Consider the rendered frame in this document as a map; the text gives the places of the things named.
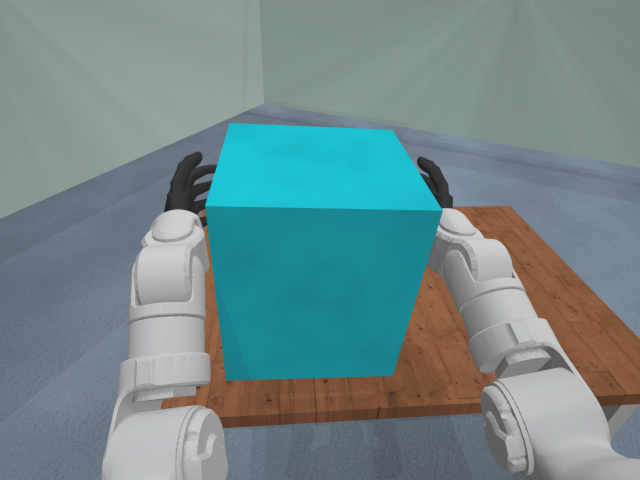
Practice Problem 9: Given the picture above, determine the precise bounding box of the robot left forearm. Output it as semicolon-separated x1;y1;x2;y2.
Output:
102;209;211;480

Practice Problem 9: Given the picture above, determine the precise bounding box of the carton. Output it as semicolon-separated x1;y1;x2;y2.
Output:
205;123;443;381

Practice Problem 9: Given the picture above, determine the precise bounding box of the right robot hand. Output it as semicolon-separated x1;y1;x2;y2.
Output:
417;157;453;209

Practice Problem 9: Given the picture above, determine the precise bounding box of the table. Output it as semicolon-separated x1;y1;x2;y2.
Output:
161;206;640;438

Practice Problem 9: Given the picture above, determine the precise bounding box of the robot left upper arm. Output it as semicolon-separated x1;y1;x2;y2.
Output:
103;405;228;480

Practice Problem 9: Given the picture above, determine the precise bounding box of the robot right forearm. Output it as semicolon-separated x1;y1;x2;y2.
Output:
426;208;611;446

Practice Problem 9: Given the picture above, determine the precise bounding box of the robot right upper arm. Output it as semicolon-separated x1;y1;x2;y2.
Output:
481;367;640;480

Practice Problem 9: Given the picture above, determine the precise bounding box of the left robot hand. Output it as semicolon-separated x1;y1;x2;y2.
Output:
164;152;217;227

